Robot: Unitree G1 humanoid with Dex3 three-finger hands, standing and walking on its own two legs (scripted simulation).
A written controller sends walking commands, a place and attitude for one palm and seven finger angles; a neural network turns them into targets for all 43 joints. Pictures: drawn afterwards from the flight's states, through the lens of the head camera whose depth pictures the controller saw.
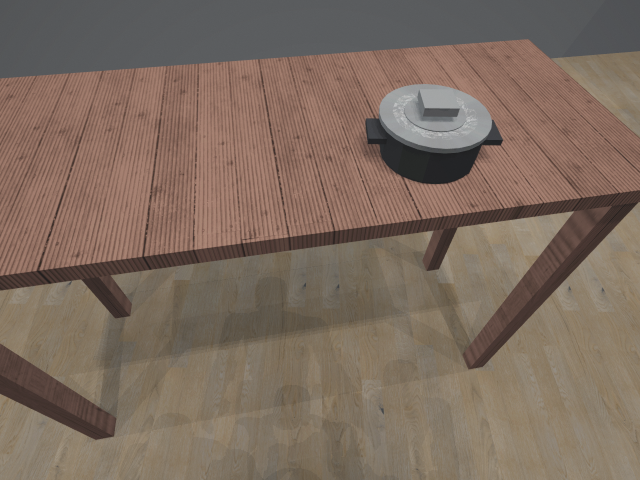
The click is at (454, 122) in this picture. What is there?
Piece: lid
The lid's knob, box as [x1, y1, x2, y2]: [417, 89, 459, 116]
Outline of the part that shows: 419,89 417,97 423,116 457,115 459,107 452,90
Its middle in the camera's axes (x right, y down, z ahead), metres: +0.17 -0.20 +0.56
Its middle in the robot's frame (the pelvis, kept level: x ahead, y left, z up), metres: +0.59 -0.14 +0.16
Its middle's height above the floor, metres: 0.93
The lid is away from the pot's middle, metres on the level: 0.00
